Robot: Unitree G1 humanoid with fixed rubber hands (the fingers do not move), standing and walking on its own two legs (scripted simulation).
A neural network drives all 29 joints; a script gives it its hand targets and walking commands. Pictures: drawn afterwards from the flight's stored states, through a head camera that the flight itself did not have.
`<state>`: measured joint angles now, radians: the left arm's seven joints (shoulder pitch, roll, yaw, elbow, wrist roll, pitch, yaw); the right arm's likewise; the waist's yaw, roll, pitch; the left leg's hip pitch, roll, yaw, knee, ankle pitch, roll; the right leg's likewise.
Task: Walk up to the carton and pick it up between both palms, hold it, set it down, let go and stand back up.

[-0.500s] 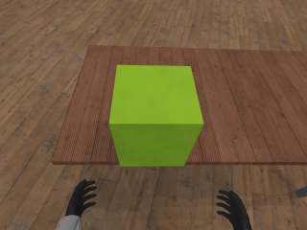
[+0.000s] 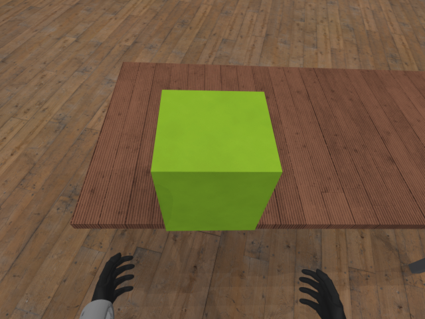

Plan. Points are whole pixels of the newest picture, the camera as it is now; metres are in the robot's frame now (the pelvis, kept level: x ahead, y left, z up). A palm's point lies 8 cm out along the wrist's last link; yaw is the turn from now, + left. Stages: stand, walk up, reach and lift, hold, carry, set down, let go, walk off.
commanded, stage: let go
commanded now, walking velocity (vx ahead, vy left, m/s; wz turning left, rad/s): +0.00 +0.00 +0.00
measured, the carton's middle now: (212, 165) +0.42 +0.02 +0.01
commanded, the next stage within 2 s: stand in 0.22 s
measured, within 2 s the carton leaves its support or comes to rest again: neither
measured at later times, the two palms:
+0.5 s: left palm (81, 303) +0.15 +0.25 -0.08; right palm out of the picture +0.14 -0.23 -0.09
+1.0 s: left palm out of the picture +0.10 +0.26 -0.10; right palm out of the picture +0.12 -0.24 -0.10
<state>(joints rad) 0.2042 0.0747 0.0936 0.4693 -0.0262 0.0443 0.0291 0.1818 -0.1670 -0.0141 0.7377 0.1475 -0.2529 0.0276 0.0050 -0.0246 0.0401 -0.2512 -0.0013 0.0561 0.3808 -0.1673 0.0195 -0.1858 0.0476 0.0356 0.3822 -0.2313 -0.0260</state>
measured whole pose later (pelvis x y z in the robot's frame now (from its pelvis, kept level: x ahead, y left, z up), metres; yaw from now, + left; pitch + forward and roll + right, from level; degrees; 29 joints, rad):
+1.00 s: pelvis +0.00 +0.01 +0.00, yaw +0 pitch +1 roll -1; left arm 0.29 0.21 0.09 0.68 -0.03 -0.02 0.02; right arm 0.17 -0.21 -0.01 0.89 0.10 -0.07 0.00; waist 0.01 -0.03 -0.08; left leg -0.26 0.00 0.06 0.45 -0.20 0.04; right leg -0.17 0.05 0.04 0.41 -0.24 -0.03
